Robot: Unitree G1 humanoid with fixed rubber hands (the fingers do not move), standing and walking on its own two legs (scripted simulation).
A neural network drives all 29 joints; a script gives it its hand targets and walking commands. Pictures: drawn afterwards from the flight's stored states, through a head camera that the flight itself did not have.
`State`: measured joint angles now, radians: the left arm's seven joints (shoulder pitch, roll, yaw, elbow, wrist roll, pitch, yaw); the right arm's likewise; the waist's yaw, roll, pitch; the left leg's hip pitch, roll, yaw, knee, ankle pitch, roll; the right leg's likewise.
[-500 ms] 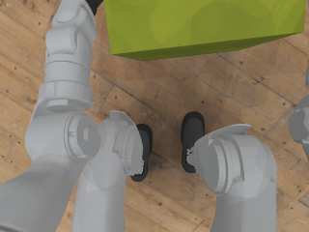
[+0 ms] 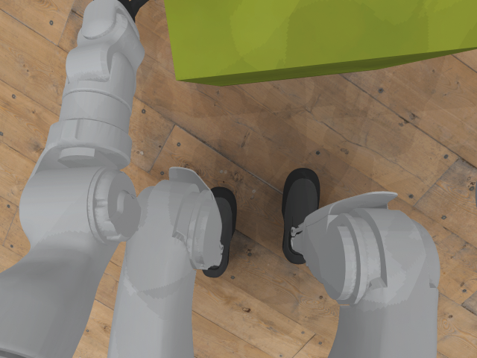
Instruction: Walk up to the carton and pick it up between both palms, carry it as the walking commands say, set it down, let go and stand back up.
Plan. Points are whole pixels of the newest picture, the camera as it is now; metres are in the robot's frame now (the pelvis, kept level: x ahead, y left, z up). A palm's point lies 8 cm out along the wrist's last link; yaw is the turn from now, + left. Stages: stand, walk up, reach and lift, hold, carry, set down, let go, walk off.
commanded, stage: set down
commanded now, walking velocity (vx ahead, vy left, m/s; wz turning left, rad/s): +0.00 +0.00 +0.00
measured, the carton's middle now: out of the picture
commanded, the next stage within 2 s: let go in 1.38 s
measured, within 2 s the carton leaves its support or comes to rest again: neither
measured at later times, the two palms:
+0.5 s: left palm out of the picture +0.54 +0.21 -0.10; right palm out of the picture +0.59 -0.24 -0.10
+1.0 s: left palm out of the picture +0.54 +0.23 +0.05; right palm out of the picture +0.59 -0.25 +0.06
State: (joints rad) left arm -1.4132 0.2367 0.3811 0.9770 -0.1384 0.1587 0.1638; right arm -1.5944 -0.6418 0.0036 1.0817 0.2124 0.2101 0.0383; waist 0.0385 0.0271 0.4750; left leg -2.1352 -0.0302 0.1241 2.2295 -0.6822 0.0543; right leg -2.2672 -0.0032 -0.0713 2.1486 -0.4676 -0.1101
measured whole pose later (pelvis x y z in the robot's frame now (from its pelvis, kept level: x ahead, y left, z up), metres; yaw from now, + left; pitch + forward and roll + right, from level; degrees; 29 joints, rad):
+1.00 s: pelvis +0.00 +0.00 +0.17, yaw +1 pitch +31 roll +2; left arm -1.31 0.29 0.36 0.45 -0.19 0.48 0.15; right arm -1.49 -0.73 -0.15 0.83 0.23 0.39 0.12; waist 0.06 0.03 0.52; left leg -1.64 -0.10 0.05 1.64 -0.55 0.05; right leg -1.71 -0.01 -0.05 1.59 -0.42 -0.08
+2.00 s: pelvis +0.04 +0.00 +0.34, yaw +0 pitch +15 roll +2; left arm -0.30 0.29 0.15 0.38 -0.14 0.35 -0.06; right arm -0.40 -0.39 -0.12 0.43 0.10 0.33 0.05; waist 0.03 0.03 0.18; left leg -0.84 -0.10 0.00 0.93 -0.36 0.04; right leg -0.92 0.01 -0.03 0.92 -0.27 -0.05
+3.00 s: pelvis +0.11 +0.01 +0.39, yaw -1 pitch -5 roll +0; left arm 0.19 0.21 0.11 0.59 0.02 0.10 -0.01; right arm 0.29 -0.27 -0.05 0.46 0.00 0.08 0.04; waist 0.00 0.02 0.01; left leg -0.14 -0.06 -0.01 0.57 -0.34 0.04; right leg -0.21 0.04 -0.03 0.57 -0.27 -0.04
